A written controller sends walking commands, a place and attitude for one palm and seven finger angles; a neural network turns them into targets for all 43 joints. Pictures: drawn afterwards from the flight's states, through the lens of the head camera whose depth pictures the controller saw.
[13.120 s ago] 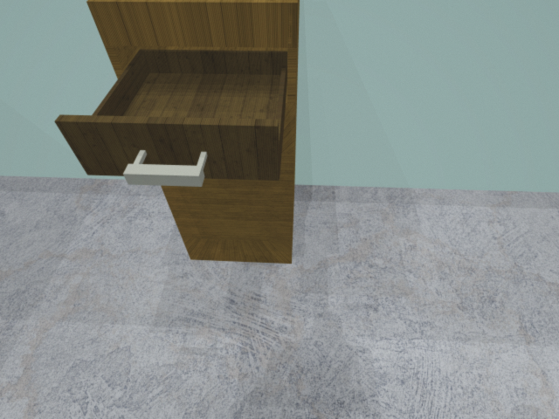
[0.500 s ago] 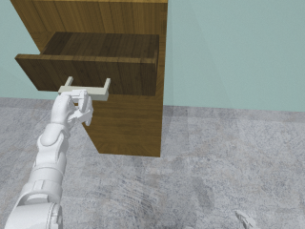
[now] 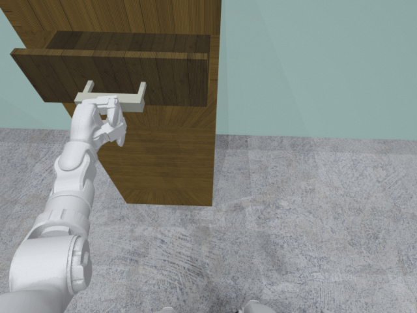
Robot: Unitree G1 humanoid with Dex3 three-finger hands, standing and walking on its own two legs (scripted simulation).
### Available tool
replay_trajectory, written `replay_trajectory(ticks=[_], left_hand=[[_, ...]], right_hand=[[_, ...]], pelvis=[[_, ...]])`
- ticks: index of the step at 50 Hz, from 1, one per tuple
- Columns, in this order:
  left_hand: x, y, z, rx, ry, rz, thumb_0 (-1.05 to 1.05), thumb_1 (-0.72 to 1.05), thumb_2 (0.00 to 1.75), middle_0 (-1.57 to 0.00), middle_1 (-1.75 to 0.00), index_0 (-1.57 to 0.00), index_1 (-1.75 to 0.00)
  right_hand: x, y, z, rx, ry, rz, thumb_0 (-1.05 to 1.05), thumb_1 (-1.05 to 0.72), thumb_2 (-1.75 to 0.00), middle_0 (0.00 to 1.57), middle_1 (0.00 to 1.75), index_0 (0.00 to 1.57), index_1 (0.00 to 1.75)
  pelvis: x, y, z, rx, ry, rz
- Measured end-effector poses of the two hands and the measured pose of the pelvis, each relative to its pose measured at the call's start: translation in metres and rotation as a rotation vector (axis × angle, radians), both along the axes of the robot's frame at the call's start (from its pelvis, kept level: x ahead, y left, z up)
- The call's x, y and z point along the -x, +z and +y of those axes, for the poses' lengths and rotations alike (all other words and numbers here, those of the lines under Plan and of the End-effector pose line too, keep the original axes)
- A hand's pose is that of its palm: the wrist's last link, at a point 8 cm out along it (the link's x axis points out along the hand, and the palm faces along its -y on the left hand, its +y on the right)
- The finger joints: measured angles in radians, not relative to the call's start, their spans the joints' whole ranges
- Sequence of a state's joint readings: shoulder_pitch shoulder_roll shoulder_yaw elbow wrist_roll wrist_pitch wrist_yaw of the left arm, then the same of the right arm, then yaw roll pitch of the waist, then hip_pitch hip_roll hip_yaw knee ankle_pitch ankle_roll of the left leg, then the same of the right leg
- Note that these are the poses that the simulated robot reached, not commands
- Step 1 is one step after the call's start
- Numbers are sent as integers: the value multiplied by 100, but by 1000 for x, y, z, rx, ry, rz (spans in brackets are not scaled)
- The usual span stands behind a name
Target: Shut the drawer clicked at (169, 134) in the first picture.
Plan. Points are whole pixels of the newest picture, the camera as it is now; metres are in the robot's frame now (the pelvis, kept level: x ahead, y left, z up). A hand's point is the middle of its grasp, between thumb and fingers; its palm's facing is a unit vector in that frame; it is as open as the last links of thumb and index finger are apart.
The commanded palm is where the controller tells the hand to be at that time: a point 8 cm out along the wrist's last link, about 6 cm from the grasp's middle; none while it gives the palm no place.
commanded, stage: push the drawer shut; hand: left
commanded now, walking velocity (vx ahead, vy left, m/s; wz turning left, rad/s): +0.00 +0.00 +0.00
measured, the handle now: (113, 94) +0.53 +0.20 +0.10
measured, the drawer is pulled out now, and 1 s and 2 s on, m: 0.08 0.00 0.00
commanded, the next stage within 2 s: pull the fist back off the drawer in 1.02 s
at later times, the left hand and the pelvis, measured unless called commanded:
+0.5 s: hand (127, 105) +0.50 +0.17 +0.10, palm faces -0.04 -1.00 -0.03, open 3.1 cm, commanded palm +0.50 +0.21 +0.10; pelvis -0.01 +0.00 -0.01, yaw -1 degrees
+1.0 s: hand (126, 94) +0.53 +0.17 +0.10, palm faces -0.04 -1.00 -0.04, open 3.0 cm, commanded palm +0.56 +0.21 +0.10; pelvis -0.01 +0.00 -0.01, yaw +0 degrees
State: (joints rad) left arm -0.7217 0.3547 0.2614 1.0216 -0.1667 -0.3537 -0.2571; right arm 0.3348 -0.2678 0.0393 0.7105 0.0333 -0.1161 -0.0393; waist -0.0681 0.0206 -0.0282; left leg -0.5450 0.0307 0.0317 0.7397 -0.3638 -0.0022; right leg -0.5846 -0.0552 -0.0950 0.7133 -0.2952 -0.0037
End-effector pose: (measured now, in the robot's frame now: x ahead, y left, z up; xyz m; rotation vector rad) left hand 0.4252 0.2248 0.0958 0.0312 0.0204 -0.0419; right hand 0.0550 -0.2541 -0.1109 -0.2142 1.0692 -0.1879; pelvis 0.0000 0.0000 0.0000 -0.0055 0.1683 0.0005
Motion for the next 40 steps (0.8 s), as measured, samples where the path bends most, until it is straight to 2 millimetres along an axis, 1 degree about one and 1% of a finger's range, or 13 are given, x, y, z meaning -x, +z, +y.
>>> replay_trajectory(ticks=[21, 40], left_hand=[[-44, 4, -4, 1, -1, 13, 1, 81, 98, -140, -160, -140, -160], [-80, 6, -6, -3, 0, 26, 3, 80, 101, -140, -160, -140, -160]], right_hand=[[57, -2, -12, 36, -75, 149, 1, -91, -90, 21, 30, 21, 30], [85, -2, -4, 42, -98, 248, 1, -91, -90, 21, 30, 21, 30]], pelvis=[[5, -7, -3, 8, -11, 72], [4, -11, 2, 20, -10, 132]])
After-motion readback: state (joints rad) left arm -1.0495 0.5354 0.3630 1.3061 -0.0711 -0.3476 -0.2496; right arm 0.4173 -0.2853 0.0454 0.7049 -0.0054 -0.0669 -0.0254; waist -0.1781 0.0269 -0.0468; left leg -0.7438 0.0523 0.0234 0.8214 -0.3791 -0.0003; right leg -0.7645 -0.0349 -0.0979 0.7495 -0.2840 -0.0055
